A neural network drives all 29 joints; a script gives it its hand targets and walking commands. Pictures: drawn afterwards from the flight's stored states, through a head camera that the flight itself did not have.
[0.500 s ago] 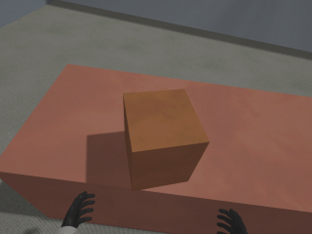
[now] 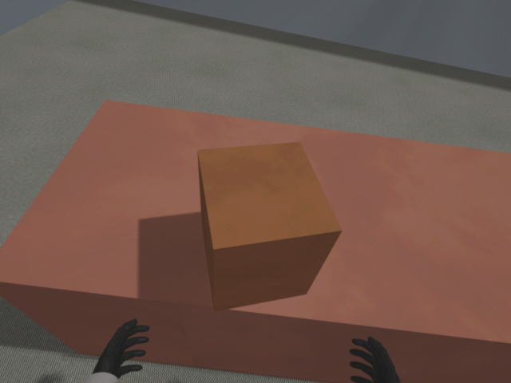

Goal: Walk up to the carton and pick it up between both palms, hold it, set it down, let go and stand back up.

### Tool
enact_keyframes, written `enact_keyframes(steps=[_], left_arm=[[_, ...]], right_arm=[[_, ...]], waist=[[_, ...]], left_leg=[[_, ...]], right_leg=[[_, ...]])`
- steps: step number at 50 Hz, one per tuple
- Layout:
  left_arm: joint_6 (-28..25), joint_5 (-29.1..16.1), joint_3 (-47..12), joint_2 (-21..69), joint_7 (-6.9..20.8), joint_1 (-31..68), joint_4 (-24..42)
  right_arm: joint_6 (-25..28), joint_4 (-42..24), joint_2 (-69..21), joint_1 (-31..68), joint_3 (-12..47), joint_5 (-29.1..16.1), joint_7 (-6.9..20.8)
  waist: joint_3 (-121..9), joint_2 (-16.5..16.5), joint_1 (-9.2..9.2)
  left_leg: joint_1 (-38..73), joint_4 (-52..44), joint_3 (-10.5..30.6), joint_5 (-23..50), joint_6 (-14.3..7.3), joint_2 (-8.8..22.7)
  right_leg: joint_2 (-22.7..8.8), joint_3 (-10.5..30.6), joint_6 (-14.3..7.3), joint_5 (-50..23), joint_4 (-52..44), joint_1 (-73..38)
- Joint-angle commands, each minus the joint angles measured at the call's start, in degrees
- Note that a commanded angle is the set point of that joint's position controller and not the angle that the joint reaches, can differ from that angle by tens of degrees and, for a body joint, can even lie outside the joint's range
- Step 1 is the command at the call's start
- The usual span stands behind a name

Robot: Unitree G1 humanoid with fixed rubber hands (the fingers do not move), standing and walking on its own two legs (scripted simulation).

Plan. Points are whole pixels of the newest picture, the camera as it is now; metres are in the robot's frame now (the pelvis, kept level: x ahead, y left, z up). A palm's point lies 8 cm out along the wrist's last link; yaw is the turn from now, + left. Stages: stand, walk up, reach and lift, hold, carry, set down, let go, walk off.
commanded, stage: let go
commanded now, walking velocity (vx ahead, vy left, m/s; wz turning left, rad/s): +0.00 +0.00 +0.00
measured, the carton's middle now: (256, 228) +0.42 +0.04 -0.05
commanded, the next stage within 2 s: stand in 0.36 s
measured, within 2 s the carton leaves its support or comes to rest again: neither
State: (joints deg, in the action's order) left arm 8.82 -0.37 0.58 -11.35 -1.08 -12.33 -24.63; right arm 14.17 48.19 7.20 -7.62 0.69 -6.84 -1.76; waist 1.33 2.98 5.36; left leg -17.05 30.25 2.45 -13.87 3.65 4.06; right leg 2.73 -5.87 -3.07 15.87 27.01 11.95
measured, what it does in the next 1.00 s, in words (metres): stands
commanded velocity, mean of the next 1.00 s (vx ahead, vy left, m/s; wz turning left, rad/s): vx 0.00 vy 0.00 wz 0.00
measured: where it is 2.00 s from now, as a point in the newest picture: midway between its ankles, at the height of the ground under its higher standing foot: outside the picture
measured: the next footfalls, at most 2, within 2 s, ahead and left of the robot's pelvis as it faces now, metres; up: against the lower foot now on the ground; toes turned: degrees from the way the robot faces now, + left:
none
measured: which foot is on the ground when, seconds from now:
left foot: down 0.00-1.00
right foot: down 0.00-1.00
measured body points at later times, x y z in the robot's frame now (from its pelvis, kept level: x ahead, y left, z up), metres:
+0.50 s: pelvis +0.01 +0.00 +0.00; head +0.01 +0.03 +0.45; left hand +0.13 +0.25 -0.11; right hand +0.16 -0.22 -0.11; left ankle +0.02 +0.15 -0.74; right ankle -0.01 -0.08 -0.74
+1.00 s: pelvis +0.00 +0.01 +0.00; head +0.02 +0.04 +0.45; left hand +0.02 +0.28 -0.16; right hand +0.12 -0.26 -0.11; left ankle +0.02 +0.15 -0.74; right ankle -0.01 -0.08 -0.74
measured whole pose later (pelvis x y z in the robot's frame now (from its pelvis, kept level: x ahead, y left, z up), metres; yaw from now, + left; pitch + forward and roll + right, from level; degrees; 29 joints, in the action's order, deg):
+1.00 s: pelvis +0.00 +0.01 +0.00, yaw +0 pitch +0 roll -2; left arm -2.0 1.9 3.4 -15.6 -0.7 -12.1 -62.7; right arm 1.2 56.2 14.5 -8.7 0.7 -4.6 -1.7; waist 1.7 2.8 5.0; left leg -15.4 29.9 2.4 -14.2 2.9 3.9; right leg 2.7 -5.9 -2.5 15.1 24.7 9.4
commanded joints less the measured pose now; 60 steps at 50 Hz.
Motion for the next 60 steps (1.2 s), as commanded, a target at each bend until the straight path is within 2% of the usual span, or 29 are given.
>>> enact_keyframes(steps=[1, 7, 8, 12, 17, 18, 19, 20, 21, 23, 24, 27, 28, 29, 33, 34, 35, 38, 39, 43, 44, 45, 47, 48, 50, 54, 56, 57, 60], left_arm=[[-1.5, 0.5, 1.9, -10.8, 1.1, 7.6, 11.7], [-1.4, 1.1, 3.1, -10.4, 1.6, 4.8, 10.8], [-1.6, 1.5, 2.5, -9.8, 1.4, 3.8, 11.9], [-2.4, 0.3, 2.4, -10.7, 1.7, 3.6, 12.5], [-1.8, 1.8, 1.6, -8.8, 1.5, 3.6, 10.1], [-2.0, 1.2, 1.8, -9.4, 1.2, 3.6, 10.7], [-7.2, 1.7, 6.6, -15.9, -0.2, -0.2, -1.6], [-8.9, 2.0, 7.0, -18.3, -0.7, -4.6, -4.9], [-10.1, 2.5, 6.5, -17.5, -0.6, -2.3, -6.7], [-11.3, 2.7, 6.4, -17.8, -0.5, -0.1, -8.5], [-11.6, 2.7, 6.0, -17.9, -0.2, 0.2, -10.5], [-12.7, 3.0, 5.4, -16.1, 0.3, 2.9, -15.7], [-13.2, 2.7, 6.0, -18.2, 0.5, 2.9, -17.8], [-12.9, 2.9, 6.2, -19.5, 0.0, 3.0, -19.6], [-13.6, 2.0, 5.2, -18.0, 0.2, 1.7, -26.1], [-13.1, 1.9, 5.9, -18.5, 0.4, 2.5, -27.4], [-13.6, 1.9, 6.1, -18.9, 0.4, 1.9, -28.4], [-13.5, 2.4, 5.9, -19.9, 0.4, 1.0, -31.9], [-13.1, 2.3, 5.6, -19.7, 0.2, 1.3, -32.3], [-12.5, 2.0, 4.9, -19.7, 0.3, 2.3, -34.1], [-12.9, 2.0, 4.4, -17.3, 0.5, 1.2, -34.9], [-12.7, 2.5, 4.6, -18.4, 0.3, 4.2, -35.2], [-12.9, 1.8, 4.2, -17.2, 0.9, 0.8, -35.6], [-12.9, 2.3, 4.8, -19.2, 0.5, 0.8, -37.2], [-12.9, 2.0, 4.5, -18.2, 0.6, 0.7, -36.9], [-13.0, 2.0, 4.1, -18.0, 0.7, 1.5, -37.0], [-13.1, 1.5, 3.9, -17.3, 0.3, -0.6, -38.5], [-13.0, 2.0, 4.6, -19.0, 0.3, 1.6, -38.5], [-13.0, 1.7, 3.7, -18.5, 0.2, 0.4, -38.6]], right_arm=[[1.6, -6.5, 7.4, 4.9, -6.1, 7.4, -1.0], [2.8, -7.0, 8.5, 4.7, -4.4, 6.8, -1.1], [2.7, -5.1, 9.0, 3.3, -4.8, 6.6, -0.7], [4.0, -9.5, 8.9, 4.6, -5.4, 6.6, -0.6], [3.3, -5.2, 9.9, 4.7, -5.5, 7.0, -0.3], [3.6, -6.1, 9.3, 5.0, -5.0, 6.7, 0.0], [-3.3, -2.7, 20.8, -1.3, -5.2, 11.3, -0.7], [-6.3, -4.8, 20.1, 0.2, -6.0, 10.7, -0.6], [-8.0, -5.5, 19.8, 1.2, -5.4, 10.4, -0.6], [-9.9, -6.8, 17.2, 1.3, -4.3, 9.7, -0.2], [-10.4, -6.8, 17.3, 1.0, -3.6, 10.1, -0.1], [-10.8, -5.9, 19.9, 1.1, -4.9, 9.7, -0.3], [-11.4, -6.3, 18.8, 3.8, -4.4, 9.5, 0.2], [-11.7, -5.7, 18.9, 1.2, -4.1, 9.2, 0.4], [-11.8, -3.3, 18.1, -0.5, -3.3, 9.3, 0.1], [-11.6, -3.1, 19.9, 0.8, -3.7, 9.2, -0.1], [-11.8, -2.6, 20.5, 1.4, -3.8, 9.2, -0.3], [-12.5, 0.1, 22.5, -0.1, -3.8, 9.5, -0.5], [-12.8, 0.6, 22.3, -1.2, -3.8, 9.2, -0.4], [-12.7, 1.7, 21.6, 0.9, -3.5, 9.2, 0.0], [-12.5, 2.0, 21.4, 1.0, -3.4, 9.4, -0.1], [-12.5, 2.6, 21.8, -0.7, -3.6, 9.1, -0.3], [-12.2, 2.5, 20.8, 3.3, -3.2, 9.7, -0.3], [-12.1, 2.9, 21.6, 1.9, -3.9, 9.8, -0.2], [-12.9, 4.4, 21.8, 2.9, -3.9, 9.6, -0.4], [-12.4, 5.2, 23.4, 1.1, -3.9, 9.2, -0.3], [-12.7, 5.8, 21.4, 0.5, -3.3, 8.9, 0.0], [-12.8, 5.9, 21.5, -0.2, -3.8, 8.9, -0.2], [-12.4, 4.7, 22.1, 3.4, -3.9, 9.0, -0.1]], waist=[[-4.1, -4.2, -10.54], [-5.2, -2.1, -9.5], [-5.1, -4.6, -10.37], [-6.9, -2.1, -10.12], [-3.6, -4.7, -10.2], [-4.5, -4.2, -9.55], [-9.7, -6.2, -0.15], [-11.1, -0.8, -2.04], [-8.4, -3.5, -2.33], [-5.8, -1.2, -3.95], [-4.2, -3.4, -4.27], [-4.2, -2.6, -4.36], [-6.4, -2.9, -3.37], [-5.3, -3.8, -4.01], [-9.3, -4.0, -4.1], [-7.9, -7.1, -3.51], [-9.7, -6.2, -2.45], [-10.5, -5.8, -3.79], [-10.5, -7.9, -3.97], [-10.1, -11.2, -4.06], [-7.1, -8.7, -3.78], [-6.7, -8.8, -5.6], [-10.3, -8.8, -3.17], [-7.2, -11.7, -4.25], [-8.5, -8.3, -2.81], [-7.8, -10.2, -3.98], [-9.6, -7.5, -3.81], [-7.4, -5.9, -5.63], [-8.1, -11.3, -4.14]], left_leg=[[13.7, -6.6, -5.5, 8.5, -1.2, -5.1], [15.9, -5.8, -5.8, 12.5, -1.3, -5.6], [16.8, -5.5, -5.3, 14.1, -0.8, -5.4], [16.3, -5.9, -5.3, 14.6, -1.1, -5.6], [15.7, -6.5, -5.2, 12.4, -0.4, -5.1], [16.8, -6.3, -5.3, 12.4, -0.9, -5.1], [5.8, -0.7, 1.4, 24.8, -5.3, 2.5], [6.9, 1.4, 0.6, 23.5, -6.1, 2.2], [3.9, 1.3, -0.2, 17.2, -5.3, 0.7], [1.0, -0.1, -0.2, 7.3, -5.7, 0.3], [0.9, -0.8, -0.6, 5.5, -5.8, 0.4], [2.6, 0.0, -0.1, 5.6, -5.6, 0.0], [4.3, -0.6, 0.3, 6.0, -5.4, 1.1], [0.2, -0.1, 0.1, 8.7, -5.3, 0.5], [5.8, -1.4, 1.1, 14.5, -5.8, 1.2], [5.2, -1.0, 2.2, 15.5, -5.9, 1.8], [6.8, -1.0, 2.1, 16.4, -6.3, 2.1], [8.0, -0.3, 1.9, 19.3, -6.4, 2.1], [9.4, 0.0, 1.1, 19.5, -6.3, 2.8], [7.1, -2.6, 3.9, 16.4, -6.7, 3.4], [6.7, -1.2, 3.5, 15.9, -7.1, 3.1], [5.8, -2.9, 3.6, 12.7, -6.9, 3.0], [8.5, -3.1, 5.0, 14.1, -7.9, 4.0], [8.0, -3.6, 3.8, 14.3, -7.1, 3.3], [8.8, -3.2, 3.9, 13.9, -7.4, 3.7], [8.9, -3.5, 3.6, 14.4, -6.5, 3.1], [10.3, -3.0, 4.0, 15.4, -7.2, 3.5], [8.5, -3.6, 3.1, 13.6, -6.7, 2.8], [9.2, -4.4, 4.4, 12.6, -6.9, 3.8]], right_leg=[[-4.7, 7.0, 4.3, -10.3, -7.1, -2.2], [-4.9, 6.9, 5.5, -21.0, -7.2, -3.4], [-4.9, 6.3, 5.6, -23.0, -6.8, -3.2], [-4.2, 5.9, 5.8, -21.9, -7.0, -3.7], [-3.6, 5.5, 4.8, -17.6, -7.3, -2.9], [-3.6, 5.3, 4.9, -17.5, -7.6, -2.0], [-8.8, 8.1, 4.2, -15.8, -2.5, -6.6], [-8.9, 6.1, 5.5, -15.4, -3.3, -6.8], [-9.1, 7.7, 6.5, -14.5, -5.7, -6.3], [-10.1, 10.0, 6.1, -9.1, -8.0, -4.9], [-10.4, 10.7, 4.8, -6.7, -8.9, -4.3], [-10.6, 10.7, 4.4, -3.6, -11.2, -2.0], [-10.9, 10.6, 5.7, -5.2, -10.9, -2.5], [-11.0, 10.0, 7.2, -15.9, -9.4, -5.9], [-10.7, 9.5, 6.0, -20.5, -8.3, -8.3], [-11.2, 10.1, 5.3, -19.8, -9.2, -7.5], [-11.2, 9.7, 5.9, -21.7, -8.9, -7.6], [-11.6, 9.6, 5.6, -26.3, -8.0, -9.1], [-11.5, 10.2, 3.6, -22.7, -7.6, -8.1], [-10.2, 9.4, 3.3, -13.2, -8.3, -8.1], [-10.3, 10.4, 3.3, -14.2, -9.7, -5.5], [-10.6, 10.0, 3.2, -12.9, -9.7, -6.3], [-10.2, 9.6, 1.8, -10.8, -8.6, -6.7], [-10.3, 10.3, 2.1, -9.7, -9.3, -5.0], [-10.6, 10.6, 2.6, -10.7, -9.7, -5.2], [-10.3, 9.6, 2.4, -12.4, -9.6, -5.6], [-10.2, 10.5, 2.4, -16.0, -9.6, -6.1], [-10.1, 10.0, 2.4, -14.7, -9.8, -5.7], [-11.0, 10.0, 2.4, -12.3, -9.5, -5.8]])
